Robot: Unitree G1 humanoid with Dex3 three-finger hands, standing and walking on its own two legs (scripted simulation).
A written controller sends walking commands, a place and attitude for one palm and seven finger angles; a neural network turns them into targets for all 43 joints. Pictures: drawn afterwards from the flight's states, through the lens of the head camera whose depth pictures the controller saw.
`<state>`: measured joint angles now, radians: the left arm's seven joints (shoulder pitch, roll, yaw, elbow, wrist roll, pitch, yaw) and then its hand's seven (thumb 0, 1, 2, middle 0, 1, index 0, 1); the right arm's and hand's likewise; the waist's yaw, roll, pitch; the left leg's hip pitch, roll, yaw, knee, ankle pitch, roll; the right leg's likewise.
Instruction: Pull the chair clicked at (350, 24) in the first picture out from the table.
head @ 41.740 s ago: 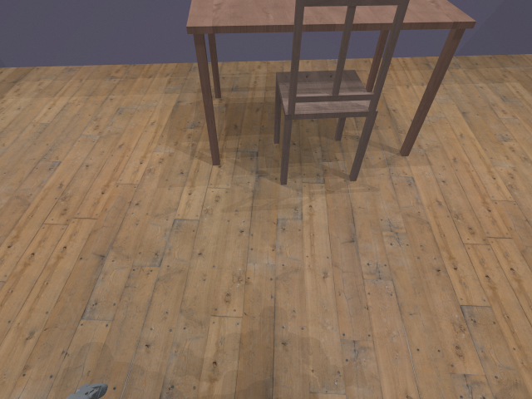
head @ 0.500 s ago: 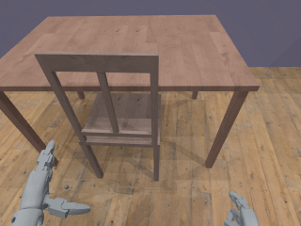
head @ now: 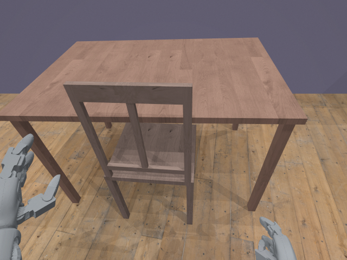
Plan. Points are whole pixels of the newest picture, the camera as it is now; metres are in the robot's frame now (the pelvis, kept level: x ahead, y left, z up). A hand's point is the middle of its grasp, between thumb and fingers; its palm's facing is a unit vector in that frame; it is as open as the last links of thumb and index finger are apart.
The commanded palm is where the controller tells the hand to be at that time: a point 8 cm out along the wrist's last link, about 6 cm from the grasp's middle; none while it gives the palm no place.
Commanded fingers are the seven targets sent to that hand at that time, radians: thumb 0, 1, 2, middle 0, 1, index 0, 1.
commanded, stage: draw the hand back to the body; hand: left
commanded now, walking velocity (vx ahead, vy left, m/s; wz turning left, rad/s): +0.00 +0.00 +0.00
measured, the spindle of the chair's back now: (138, 138) +0.54 +0.21 -0.07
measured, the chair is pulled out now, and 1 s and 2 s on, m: -0.09 -0.09 -0.09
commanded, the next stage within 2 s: step back with the hand held close in 0.40 s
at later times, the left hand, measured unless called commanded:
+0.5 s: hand (47, 197) +0.17 +0.24 +0.15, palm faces +0.42 -0.81 -0.41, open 7.4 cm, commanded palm +0.13 +0.28 +0.18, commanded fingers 0.00 0.90 0.90 -0.20 -0.30 -0.20 -0.30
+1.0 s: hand (29, 214) +0.14 +0.26 +0.15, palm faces +0.34 -0.79 -0.52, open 7.4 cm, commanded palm +0.09 +0.31 +0.18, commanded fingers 0.00 0.90 0.90 -0.20 -0.30 -0.20 -0.30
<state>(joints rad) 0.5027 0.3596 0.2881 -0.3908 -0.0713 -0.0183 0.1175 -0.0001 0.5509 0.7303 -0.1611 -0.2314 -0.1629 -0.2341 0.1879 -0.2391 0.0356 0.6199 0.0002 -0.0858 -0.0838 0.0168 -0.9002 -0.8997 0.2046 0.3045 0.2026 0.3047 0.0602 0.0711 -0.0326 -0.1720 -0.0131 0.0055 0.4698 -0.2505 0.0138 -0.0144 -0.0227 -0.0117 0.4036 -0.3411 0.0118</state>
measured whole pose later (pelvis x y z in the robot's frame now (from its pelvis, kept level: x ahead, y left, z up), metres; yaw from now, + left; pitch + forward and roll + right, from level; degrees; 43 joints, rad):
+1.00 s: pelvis -0.05 +0.01 +0.00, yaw +0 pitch +0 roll -1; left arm 0.59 0.43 0.37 -0.47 -0.05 -0.17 0.13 0.01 0.89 0.90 -0.21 -0.30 -0.22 -0.31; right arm 0.17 -0.21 -0.01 0.61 0.00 -0.01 -0.10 0.02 -0.90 -0.90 0.20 0.30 0.20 0.30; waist 0.00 0.04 0.03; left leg -0.31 0.00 0.00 0.44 -0.14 0.02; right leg -0.16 -0.01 -0.02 0.41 -0.25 0.02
